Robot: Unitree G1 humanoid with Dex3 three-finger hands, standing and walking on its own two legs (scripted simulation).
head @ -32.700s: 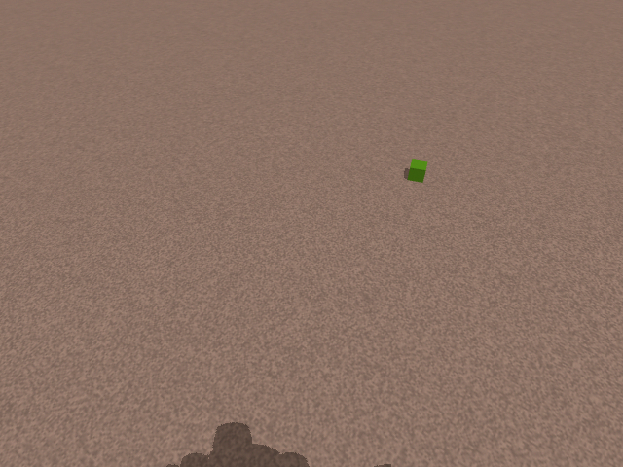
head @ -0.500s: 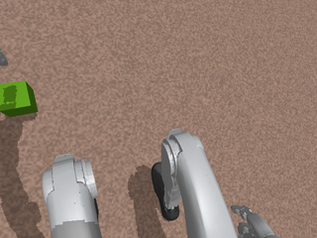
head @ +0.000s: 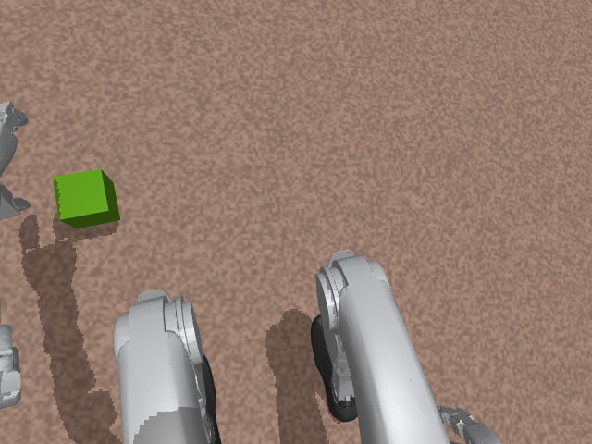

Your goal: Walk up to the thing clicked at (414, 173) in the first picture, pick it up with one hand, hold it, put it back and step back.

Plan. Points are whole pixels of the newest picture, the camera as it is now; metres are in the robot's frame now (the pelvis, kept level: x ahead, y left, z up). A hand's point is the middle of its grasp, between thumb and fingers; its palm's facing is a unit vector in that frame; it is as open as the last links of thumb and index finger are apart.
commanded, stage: home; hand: left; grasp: from above
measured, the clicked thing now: (88, 199) +0.50 +0.29 -0.33
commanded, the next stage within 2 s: none
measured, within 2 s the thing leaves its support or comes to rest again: neither
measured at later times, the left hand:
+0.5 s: hand out of the picture +0.29 +0.25 +0.09, palm faces -0.12 -0.81 -0.58, open 7.4 cm
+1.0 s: hand out of the picture +0.22 +0.20 +0.28, palm faces +0.20 -0.96 -0.21, open 7.4 cm
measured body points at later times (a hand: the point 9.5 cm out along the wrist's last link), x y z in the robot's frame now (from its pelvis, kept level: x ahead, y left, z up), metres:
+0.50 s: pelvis +0.01 -0.01 +0.18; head +0.14 +0.03 +0.61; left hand +0.29 +0.29 +0.12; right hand +0.24 -0.23 +0.09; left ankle +0.07 +0.12 -0.34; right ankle +0.11 -0.15 -0.34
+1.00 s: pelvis +0.07 -0.01 +0.33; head +0.10 +0.00 +0.78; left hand +0.21 +0.25 +0.30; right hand +0.24 -0.24 +0.26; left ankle +0.07 +0.12 -0.34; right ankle +0.10 -0.15 -0.34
